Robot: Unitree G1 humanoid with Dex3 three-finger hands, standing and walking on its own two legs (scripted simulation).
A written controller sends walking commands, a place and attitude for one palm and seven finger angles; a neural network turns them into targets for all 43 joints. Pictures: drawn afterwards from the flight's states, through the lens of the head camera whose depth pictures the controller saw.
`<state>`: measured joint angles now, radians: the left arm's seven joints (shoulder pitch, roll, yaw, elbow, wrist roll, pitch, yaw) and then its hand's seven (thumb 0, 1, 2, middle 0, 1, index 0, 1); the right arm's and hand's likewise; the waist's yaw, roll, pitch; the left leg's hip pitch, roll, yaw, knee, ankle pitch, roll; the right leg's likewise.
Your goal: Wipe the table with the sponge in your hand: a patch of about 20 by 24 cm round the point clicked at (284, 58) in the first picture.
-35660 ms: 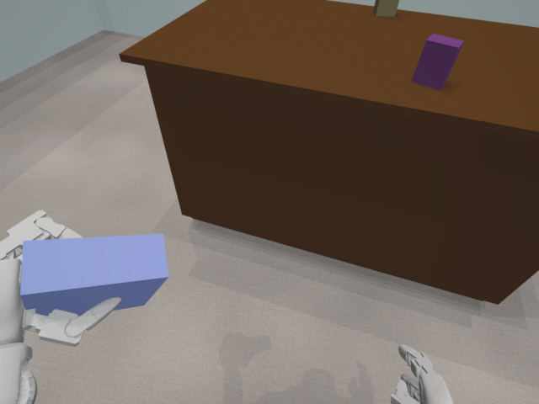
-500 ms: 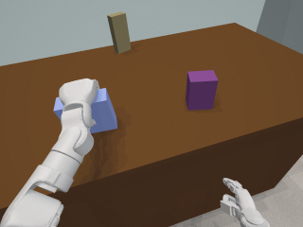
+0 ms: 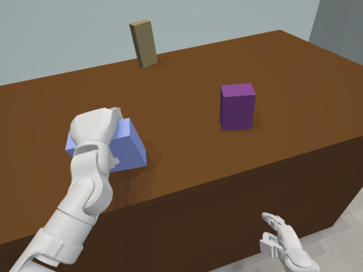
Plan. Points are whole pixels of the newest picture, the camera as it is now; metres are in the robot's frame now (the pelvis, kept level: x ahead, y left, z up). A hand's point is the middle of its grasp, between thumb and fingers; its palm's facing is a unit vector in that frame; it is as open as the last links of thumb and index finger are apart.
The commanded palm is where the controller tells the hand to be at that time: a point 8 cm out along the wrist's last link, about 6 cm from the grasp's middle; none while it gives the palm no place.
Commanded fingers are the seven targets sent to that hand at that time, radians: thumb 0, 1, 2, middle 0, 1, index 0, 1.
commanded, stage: wipe back along the third lane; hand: left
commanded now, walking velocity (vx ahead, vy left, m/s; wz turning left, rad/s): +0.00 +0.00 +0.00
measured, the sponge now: (114, 154) +0.33 +0.21 +0.12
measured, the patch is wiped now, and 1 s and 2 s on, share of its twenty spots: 0.95 0.95 0.95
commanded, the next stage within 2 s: slide back across to the middle lane in 0.44 s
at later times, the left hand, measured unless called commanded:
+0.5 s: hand (107, 154) +0.29 +0.19 +0.17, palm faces +0.26 -0.14 -0.96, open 9.1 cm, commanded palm +0.23 +0.18 +0.19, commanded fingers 0.00 0.10 1.30 -1.20 -1.60 -1.20 -1.60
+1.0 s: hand (92, 156) +0.27 +0.21 +0.18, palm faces +0.27 -0.19 -0.95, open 9.1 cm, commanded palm +0.22 +0.22 +0.22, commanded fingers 0.00 0.10 1.30 -1.20 -1.60 -1.20 -1.60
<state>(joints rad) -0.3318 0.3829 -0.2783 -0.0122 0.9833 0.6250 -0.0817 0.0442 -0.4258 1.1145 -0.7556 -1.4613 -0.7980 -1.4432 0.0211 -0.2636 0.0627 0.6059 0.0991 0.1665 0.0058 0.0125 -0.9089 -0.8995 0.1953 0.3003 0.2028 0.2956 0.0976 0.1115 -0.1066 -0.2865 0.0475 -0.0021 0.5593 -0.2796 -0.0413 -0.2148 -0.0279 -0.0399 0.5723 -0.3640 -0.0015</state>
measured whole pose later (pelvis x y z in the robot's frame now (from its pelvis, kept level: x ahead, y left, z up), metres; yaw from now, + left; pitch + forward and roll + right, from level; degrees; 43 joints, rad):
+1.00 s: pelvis -0.01 -0.02 +0.00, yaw -1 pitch -2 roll +1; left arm -0.08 0.46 -0.11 -0.29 0.84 0.58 -0.06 0.00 -0.43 1.10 -0.77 -1.45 -0.81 -1.43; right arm 0.05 -0.27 0.06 0.57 0.09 0.14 -0.03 0.01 -0.91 -0.90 0.20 0.30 0.20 0.30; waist 0.09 0.12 -0.08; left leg -0.25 0.08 0.01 0.56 -0.27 -0.06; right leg -0.20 0.00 -0.03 0.60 -0.36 -0.03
